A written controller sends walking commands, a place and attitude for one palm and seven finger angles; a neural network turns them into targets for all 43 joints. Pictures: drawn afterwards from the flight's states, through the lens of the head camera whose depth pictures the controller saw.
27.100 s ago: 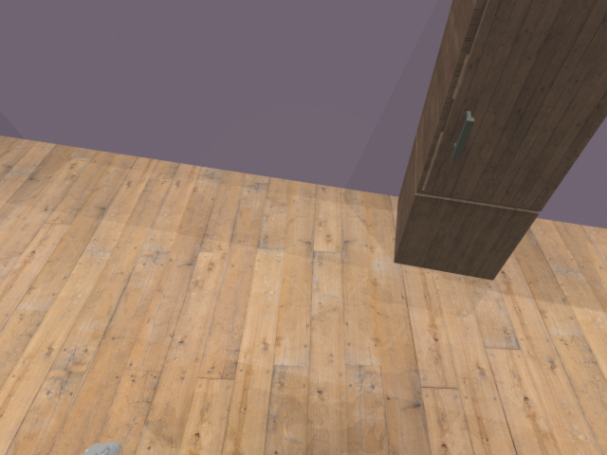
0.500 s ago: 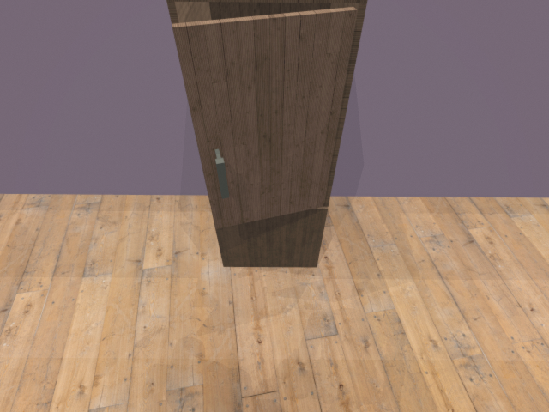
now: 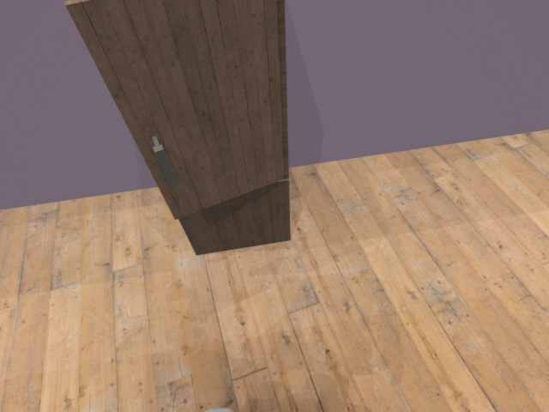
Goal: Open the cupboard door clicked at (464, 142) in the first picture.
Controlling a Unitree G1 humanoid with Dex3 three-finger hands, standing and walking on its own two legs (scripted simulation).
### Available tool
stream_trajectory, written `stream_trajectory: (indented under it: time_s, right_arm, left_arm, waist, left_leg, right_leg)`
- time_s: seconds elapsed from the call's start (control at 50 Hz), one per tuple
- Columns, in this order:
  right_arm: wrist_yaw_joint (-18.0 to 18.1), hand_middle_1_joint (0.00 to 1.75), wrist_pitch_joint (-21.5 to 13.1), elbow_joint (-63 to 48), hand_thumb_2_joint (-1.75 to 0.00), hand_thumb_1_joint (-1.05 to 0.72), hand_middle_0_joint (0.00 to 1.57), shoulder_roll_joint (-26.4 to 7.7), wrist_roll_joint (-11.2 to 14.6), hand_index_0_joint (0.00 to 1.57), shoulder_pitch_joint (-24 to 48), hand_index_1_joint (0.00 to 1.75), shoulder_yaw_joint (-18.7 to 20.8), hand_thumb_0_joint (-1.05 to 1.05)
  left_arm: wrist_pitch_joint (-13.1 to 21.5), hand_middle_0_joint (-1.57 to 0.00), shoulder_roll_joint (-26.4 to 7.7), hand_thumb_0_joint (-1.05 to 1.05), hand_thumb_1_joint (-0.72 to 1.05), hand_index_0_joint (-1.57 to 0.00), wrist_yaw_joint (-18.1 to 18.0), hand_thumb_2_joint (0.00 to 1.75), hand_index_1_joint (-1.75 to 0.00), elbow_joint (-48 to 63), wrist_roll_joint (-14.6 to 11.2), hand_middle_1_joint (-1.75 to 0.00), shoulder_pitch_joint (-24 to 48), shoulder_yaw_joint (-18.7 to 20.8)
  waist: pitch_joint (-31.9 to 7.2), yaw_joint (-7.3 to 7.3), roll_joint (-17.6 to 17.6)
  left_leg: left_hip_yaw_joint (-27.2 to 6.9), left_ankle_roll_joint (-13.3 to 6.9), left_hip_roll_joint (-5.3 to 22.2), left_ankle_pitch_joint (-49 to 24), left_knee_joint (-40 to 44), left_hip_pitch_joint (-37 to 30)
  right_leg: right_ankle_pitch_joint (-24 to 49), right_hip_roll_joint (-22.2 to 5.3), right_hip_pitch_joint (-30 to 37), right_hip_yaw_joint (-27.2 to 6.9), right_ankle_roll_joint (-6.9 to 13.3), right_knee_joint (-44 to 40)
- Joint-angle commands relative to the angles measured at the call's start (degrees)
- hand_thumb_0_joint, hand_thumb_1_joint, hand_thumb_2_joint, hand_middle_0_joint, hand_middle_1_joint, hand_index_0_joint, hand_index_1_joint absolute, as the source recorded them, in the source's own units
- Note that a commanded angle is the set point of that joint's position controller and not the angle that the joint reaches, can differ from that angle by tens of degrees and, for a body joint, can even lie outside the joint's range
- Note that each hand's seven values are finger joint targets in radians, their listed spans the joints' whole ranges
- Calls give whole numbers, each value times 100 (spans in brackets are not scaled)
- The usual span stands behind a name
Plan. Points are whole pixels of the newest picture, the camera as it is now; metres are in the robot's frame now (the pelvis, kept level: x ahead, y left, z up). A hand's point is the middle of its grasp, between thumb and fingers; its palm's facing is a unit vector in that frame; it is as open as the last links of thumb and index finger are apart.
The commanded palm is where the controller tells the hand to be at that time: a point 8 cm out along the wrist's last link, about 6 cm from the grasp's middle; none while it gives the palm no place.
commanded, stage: turn to face it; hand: left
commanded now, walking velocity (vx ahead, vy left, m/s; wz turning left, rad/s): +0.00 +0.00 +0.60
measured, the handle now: (164, 162) +0.63 +0.31 -0.08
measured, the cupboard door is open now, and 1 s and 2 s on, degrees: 16 16 16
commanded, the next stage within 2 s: take the last steps up to it in 0.80 s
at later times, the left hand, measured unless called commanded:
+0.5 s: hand out of the picture -0.04 +0.17 -0.15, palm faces +0.32 -0.91 -0.25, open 7.3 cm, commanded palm none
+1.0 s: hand out of the picture -0.02 +0.19 -0.14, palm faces +0.46 -0.84 -0.29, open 7.4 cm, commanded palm none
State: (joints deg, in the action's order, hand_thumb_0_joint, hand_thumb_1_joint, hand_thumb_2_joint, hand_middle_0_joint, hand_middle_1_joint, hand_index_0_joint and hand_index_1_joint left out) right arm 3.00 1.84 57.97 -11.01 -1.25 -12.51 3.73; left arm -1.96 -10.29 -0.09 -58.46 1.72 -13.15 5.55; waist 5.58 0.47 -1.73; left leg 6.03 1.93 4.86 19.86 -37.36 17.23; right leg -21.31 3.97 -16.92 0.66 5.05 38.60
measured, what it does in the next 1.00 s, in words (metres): steps on the spot, turning left: left foot, then right foot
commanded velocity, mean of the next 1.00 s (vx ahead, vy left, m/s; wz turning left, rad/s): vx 0.03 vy -0.02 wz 0.36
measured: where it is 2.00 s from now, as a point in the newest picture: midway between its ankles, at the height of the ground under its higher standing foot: outside the picture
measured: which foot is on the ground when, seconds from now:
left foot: up 0.00-0.62, down 0.64-0.90, up 0.92-1.00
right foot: down 0.00-0.64, up 0.66-0.88, down 0.90-1.00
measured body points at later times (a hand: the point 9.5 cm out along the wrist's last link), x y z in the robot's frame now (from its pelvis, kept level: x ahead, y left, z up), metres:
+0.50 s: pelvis +0.00 -0.02 +0.02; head +0.05 -0.02 +0.46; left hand -0.06 +0.21 -0.13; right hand +0.13 -0.21 -0.15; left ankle -0.04 +0.13 -0.67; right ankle -0.01 -0.06 -0.72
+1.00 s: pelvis +0.02 -0.01 +0.01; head +0.08 -0.03 +0.45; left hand -0.04 +0.23 -0.12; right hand +0.18 -0.20 -0.16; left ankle -0.07 +0.11 -0.68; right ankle +0.05 -0.10 -0.72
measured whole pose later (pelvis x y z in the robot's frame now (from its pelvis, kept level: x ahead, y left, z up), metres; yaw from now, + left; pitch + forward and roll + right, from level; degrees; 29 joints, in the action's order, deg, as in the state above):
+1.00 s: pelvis +0.02 -0.01 +0.01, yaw +25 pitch +0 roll +2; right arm 0.6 3.3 57.9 -11.8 -1.0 -9.9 3.5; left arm 0.9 -8.9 -1.3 -56.1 1.8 -12.9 3.3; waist 4.7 0.5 -2.7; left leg -0.5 0.4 -0.5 28.5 -52.4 21.4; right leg -20.2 -3.8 -15.7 5.5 1.9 35.6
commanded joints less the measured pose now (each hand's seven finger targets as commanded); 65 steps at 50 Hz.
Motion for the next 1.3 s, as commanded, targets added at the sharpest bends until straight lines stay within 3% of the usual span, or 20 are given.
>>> stream_trajectory:
  time_s: [0.0, 0.1, 0.4, 0.56, 0.58, 0.6, 0.62, 0.64, 0.68, 0.82, 0.84, 0.88, 0.9, 0.96, 1.08, 1.1, 1.14, 1.16, 1.22, 1.28]
  right_arm:
    - [-29, 30, 36, -196, -90, -90, 20, -376, 38, 20, -134, 30, 63, 0]
    - [-107, 30, 57, 115, -90, -90, 20, -141, 60, 20, -189, 30, -33, 0]
    - [-287, 30, 177, -348, -90, -90, 20, -117, 31, 20, 587, 30, 11, 0]
    - [-285, 30, 41, -433, -90, -90, 20, -187, 7, 20, 176, 30, -17, 0]
    - [-289, 30, -4, -340, -90, -90, 20, -363, -14, 20, -163, 30, 21, 0]
    - [-247, 30, -55, -330, -90, -90, 20, -934, -82, 20, -434, 30, 137, 0]
    - [-191, 30, -1, -324, -90, -90, 20, -1222, -67, 20, -566, 30, 169, 0]
    - [-150, 30, 3, -355, -90, -90, 20, -1261, -87, 20, -489, 30, 160, 0]
    - [-84, 30, -67, -478, -90, -90, 20, -919, -91, 20, 122, 30, 51, 0]
    - [-111, 30, -83, -515, -90, -90, 20, -920, -52, 20, 356, 30, 50, 0]
    - [-131, 30, -82, -539, -90, -90, 20, -813, -11, 20, 371, 30, 43, 0]
    - [-221, 30, -47, -677, -90, -90, 20, -365, 43, 20, 212, 30, 17, 0]
    - [-203, 30, 28, -628, -90, -90, 20, -391, 14, 20, 409, 30, 45, 0]
    - [-255, 30, -24, -442, -90, -90, 20, -176, -6, 20, 346, 30, 13, 0]
    - [-217, 30, -174, 91, -90, -90, 20, 95, -35, 20, -344, 30, -91, 0]
    - [-199, 30, -238, 232, -90, -90, 20, -27, -50, 20, -704, 30, -87, 0]
    - [-100, 30, -266, 440, -90, -90, 20, -883, -165, 20, -1584, 30, 96, 0]
    - [-69, 30, -200, 414, -90, -90, 20, -989, -178, 20, -1649, 30, 132, 0]
    - [7, 30, -336, 299, -90, -90, 20, -596, -155, 20, -1265, 30, -12, 0]
    - [46, 30, -407, 281, -90, -90, 20, -660, -153, 20, -1193, 30, -7, 0]
  left_arm:
    - [216, -20, -744, 0, 90, -20, -209, 90, -30, 31, 3, -30, -686, -49]
    - [321, -20, -578, 0, 90, -20, -273, 90, -30, -2, -58, -30, -506, -119]
    - [311, -20, -716, 0, 90, -20, -295, 90, -30, 285, 19, -30, -687, 36]
    - [282, -20, -860, 0, 90, -20, -196, 90, -30, 262, -5, -30, -685, 74]
    - [266, -20, -807, 0, 90, -20, -171, 90, -30, 261, -35, -30, -656, 53]
    - [240, -20, -542, 0, 90, -20, -135, 90, -30, 414, -74, -30, -750, 12]
    - [212, -20, -393, 0, 90, -20, -143, 90, -30, 697, -30, -30, -395, -97]
    - [163, -20, -430, 0, 90, -20, -162, 90, -30, 793, 0, -30, -194, -75]
    - [140, -20, -475, 0, 90, -20, -134, 90, -30, 602, -31, -30, -187, -22]
    - [207, -20, -350, 0, 90, -20, -97, 90, -30, 341, -54, -30, -758, -83]
    - [247, -20, -484, 0, 90, -20, -117, 90, -30, 300, -36, -30, -914, -63]
    - [307, -20, -1305, 0, 90, -20, -168, 90, -30, 335, 23, -30, -981, 70]
    - [336, -20, -1182, 0, 90, -20, -174, 90, -30, 300, 8, -30, -993, 32]
    - [296, -20, -720, 0, 90, -20, -191, 90, -30, 283, 41, -30, -488, -57]
    - [293, -20, -547, 0, 90, -20, -123, 90, -30, -96, -49, -30, -620, -115]
    - [274, -20, -433, 0, 90, -20, -107, 90, -30, -96, -83, -30, -578, -134]
    - [285, -20, -57, 0, 90, -20, -29, 90, -30, 155, -61, -30, -439, -206]
    - [286, -20, -178, 0, 90, -20, -3, 90, -30, 318, 14, -30, -119, -163]
    - [262, -20, -251, 0, 90, -20, 93, 90, -30, 275, 5, -30, 196, -86]
    - [228, -20, -89, 0, 90, -20, 188, 90, -30, 218, -48, -30, 153, -112]
  waist:
    - [-341, 102, 1212]
    - [-346, 39, 700]
    - [-295, 83, 684]
    - [-606, -139, 699]
    - [-782, -310, 305]
    - [-1017, -386, -1100]
    - [-804, -455, -1385]
    - [-645, -457, -720]
    - [-445, -183, -1226]
    - [-667, 143, -565]
    - [-677, 231, -121]
    - [-694, 236, 1662]
    - [-762, 366, 1799]
    - [-261, 114, 1362]
    - [-167, -81, 1032]
    - [-182, -238, 606]
    - [-244, -577, -1530]
    - [-79, -653, -1013]
    - [355, -376, -1051]
    - [107, -258, -597]
  left_leg:
    - [-863, -275, -312, 1007, -1744, 824]
    - [-819, -184, -351, 573, -1818, 892]
    - [-545, -90, -259, 753, -1759, 1176]
    - [-119, -250, -414, -78, 411, -345]
    - [-407, -373, -170, -851, 1115, -1132]
    - [-2186, -1042, 1172, -2593, 1416, -1876]
    - [-3025, -1754, 2049, -3723, 1808, -1651]
    - [-2756, -1774, 1959, -2738, 1801, -1046]
    - [-2233, -1397, 1301, -2222, 1831, -438]
    - [-1478, -893, 533, -2397, 1215, -242]
    - [-1301, -659, 253, -1758, 891, 46]
    - [-415, -136, -761, 961, -864, 921]
    - [-781, -167, -558, 1590, -1797, 852]
    - [-611, -204, -359, 955, -2118, 1043]
    - [93, -198, -384, -105, 820, -625]
    - [-91, -237, -250, -398, 1432, -1264]
    - [-2817, -1170, 1909, -624, 2281, -2249]
    - [-2989, -1469, 2208, -112, 2457, -1671]
    - [-2098, -1232, 1770, -1299, 2397, -1200]
    - [-1026, -940, 1395, -2450, 2080, -1102]
  right_leg:
    - [2709, -1969, 766, -2150, -29, -2216]
    - [4105, -1787, 1481, -993, 195, -1886]
    - [3029, -2377, 1291, -340, 573, -1973]
    - [3058, -2258, 813, 462, 132, -979]
    - [2695, -2070, 341, 746, -154, -226]
    - [652, -1344, -826, 1117, -589, 876]
    - [-1696, -946, -1440, 667, -715, 1692]
    - [-1607, -940, -1293, 218, -670, 2061]
    - [-944, -1003, -1171, -5, -668, 2099]
    - [385, -549, 320, 498, -708, -403]
    - [1025, -706, 763, 342, -678, -1097]
    - [2259, -2704, 1159, -1660, 215, -1999]
    - [1870, -2777, 840, -1868, 554, -2146]
    - [1300, -2087, 722, -1048, 501, -2167]
    - [415, -1422, 335, -382, 253, -1941]
    - [228, -1298, -100, -326, 127, -1557]
    - [-865, -523, -1783, 592, -349, 626]
    - [-1251, -568, -1902, 268, -323, 1496]
    - [-303, -947, -2290, -160, -390, 2474]
    - [-22, -954, -1581, 121, -432, 1439]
